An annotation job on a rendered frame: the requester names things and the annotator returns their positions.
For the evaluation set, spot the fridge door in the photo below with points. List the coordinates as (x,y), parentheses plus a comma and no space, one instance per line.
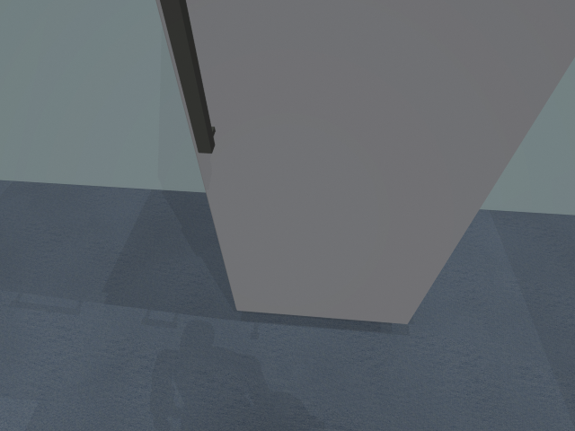
(356,140)

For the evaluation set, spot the handle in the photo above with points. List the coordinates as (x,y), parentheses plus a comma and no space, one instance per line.
(177,21)

